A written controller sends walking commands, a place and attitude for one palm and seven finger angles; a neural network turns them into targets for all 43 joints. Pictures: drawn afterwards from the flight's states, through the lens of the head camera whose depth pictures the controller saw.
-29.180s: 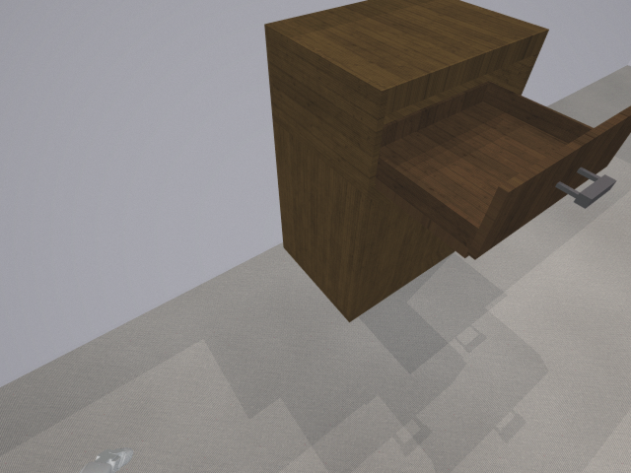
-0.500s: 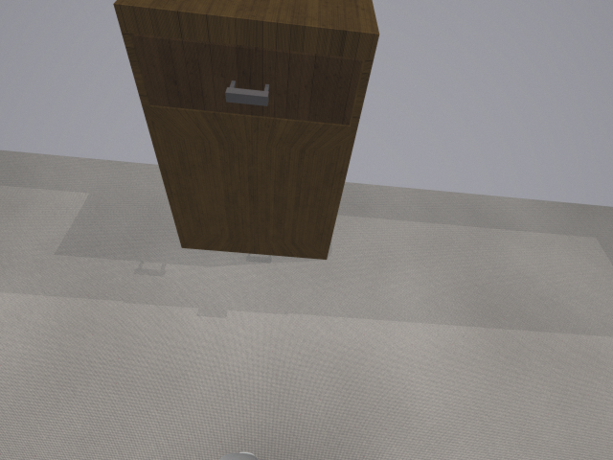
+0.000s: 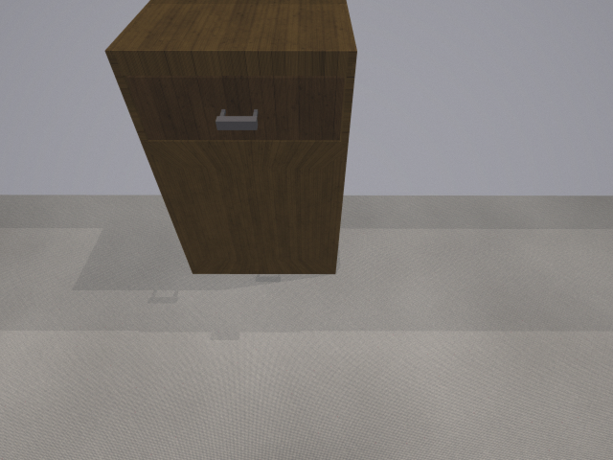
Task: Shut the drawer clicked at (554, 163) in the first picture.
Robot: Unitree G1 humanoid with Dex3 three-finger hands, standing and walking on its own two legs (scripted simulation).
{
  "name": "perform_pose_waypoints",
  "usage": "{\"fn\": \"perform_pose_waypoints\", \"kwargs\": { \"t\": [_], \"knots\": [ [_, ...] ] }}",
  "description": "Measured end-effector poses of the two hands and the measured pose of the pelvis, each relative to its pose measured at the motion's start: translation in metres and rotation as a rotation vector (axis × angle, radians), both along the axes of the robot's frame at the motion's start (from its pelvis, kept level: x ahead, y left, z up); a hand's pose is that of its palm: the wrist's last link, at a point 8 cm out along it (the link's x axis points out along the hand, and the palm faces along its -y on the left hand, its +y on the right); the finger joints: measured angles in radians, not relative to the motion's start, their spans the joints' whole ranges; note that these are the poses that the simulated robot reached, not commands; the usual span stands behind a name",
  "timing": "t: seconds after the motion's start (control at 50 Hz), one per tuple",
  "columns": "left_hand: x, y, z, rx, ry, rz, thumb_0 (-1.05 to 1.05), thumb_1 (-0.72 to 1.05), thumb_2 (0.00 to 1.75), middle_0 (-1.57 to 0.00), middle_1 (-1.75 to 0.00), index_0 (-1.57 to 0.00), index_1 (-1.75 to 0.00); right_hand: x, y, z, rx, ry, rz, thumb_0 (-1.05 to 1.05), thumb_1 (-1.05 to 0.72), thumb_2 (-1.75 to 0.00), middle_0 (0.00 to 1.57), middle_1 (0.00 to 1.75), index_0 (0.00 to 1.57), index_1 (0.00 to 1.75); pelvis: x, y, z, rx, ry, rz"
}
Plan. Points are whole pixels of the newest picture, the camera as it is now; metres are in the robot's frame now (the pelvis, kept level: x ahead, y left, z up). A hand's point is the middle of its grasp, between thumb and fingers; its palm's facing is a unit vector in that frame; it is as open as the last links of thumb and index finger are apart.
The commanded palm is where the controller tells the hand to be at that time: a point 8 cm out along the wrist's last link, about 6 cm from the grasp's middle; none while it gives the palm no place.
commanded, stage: let the arm hang, fingers relaxed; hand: left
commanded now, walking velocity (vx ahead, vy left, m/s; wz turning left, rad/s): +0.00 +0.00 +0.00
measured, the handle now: (238, 118) +0.89 +0.23 -0.03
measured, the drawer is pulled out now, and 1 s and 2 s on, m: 0.00 0.00 0.00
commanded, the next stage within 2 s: look to check the result in 0.22 s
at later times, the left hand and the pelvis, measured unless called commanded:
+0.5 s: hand out of the picture -0.01 +0.14 -0.18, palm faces +0.08 -0.98 -0.18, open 7.3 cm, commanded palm none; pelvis +0.02 -0.02 +0.00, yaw +0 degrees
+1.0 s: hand out of the picture +0.01 +0.13 -0.17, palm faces +0.06 -0.98 -0.18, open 7.3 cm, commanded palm none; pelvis +0.02 -0.02 +0.00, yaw +0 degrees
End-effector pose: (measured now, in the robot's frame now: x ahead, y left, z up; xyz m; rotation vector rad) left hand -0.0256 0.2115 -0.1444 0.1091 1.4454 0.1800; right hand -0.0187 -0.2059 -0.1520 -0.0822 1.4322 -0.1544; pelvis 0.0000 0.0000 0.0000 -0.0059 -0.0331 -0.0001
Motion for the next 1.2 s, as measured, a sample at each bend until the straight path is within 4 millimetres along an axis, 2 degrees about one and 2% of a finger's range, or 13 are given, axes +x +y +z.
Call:
{"fn": "perform_pose_waypoints", "kwargs": {
  "t": [0.08,0.24,0.56,0.84,1.2],
  "knots": [
    [0.017,-0.015,-0.003,-0.028,-0.031,-0.009,0.01,0.91,0.90,-0.21,-0.31,-0.21,-0.32,-0.001,-0.002,0.001,-0.001,0.009,-0.011,0.00,-0.91,-0.90,0.20,0.30,0.20,0.30,0.004,-0.004,0.000,0.001,0.000,-0.001],
    [0.019,-0.024,-0.004,-0.028,-0.010,0.001,0.01,0.92,0.90,-0.21,-0.30,-0.20,-0.31,-0.001,-0.005,0.002,-0.001,0.031,-0.023,0.00,-0.91,-0.90,0.20,0.30,0.19,0.30,0.011,-0.012,0.000,-0.001,-0.002,-0.001],
    [0.011,-0.027,-0.001,-0.009,0.033,0.027,0.01,0.91,0.90,-0.20,-0.30,-0.20,-0.30,0.015,-0.013,0.000,-0.002,0.030,-0.011,0.00,-0.91,-0.90,0.20,0.30,0.19,0.30,0.021,-0.019,0.001,0.001,-0.005,0.000],
    [0.022,-0.030,-0.001,-0.016,0.016,0.017,0.01,0.91,0.90,-0.20,-0.30,-0.20,-0.30,0.024,-0.022,0.002,-0.020,0.015,-0.008,0.00,-0.91,-0.90,0.20,0.30,0.19,0.30,0.024,-0.021,0.001,0.003,-0.006,-0.005],
    [0.033,-0.023,0.001,0.004,0.002,0.004,0.01,0.91,0.90,-0.20,-0.30,-0.20,-0.30,0.024,-0.024,0.002,-0.017,0.020,-0.010,0.00,-0.91,-0.90,0.20,0.30,0.19,0.30,0.026,-0.023,0.002,0.004,-0.005,-0.008]
  ]
}}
